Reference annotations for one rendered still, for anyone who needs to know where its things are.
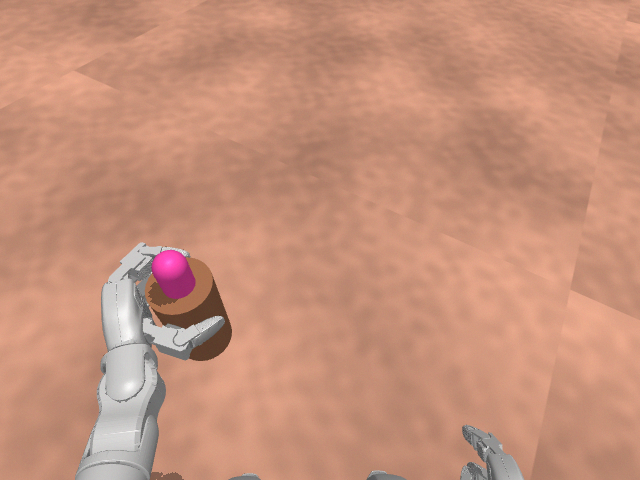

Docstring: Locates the right robot hand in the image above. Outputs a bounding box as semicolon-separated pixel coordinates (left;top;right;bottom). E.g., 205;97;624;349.
460;425;525;480

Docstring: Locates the left robot arm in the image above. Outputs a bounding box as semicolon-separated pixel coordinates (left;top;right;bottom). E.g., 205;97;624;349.
75;343;166;480

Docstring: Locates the bottle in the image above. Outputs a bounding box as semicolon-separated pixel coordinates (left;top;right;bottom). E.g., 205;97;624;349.
145;250;232;361

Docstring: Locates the left robot hand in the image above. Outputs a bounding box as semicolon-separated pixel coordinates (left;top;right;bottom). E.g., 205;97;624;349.
101;242;225;360

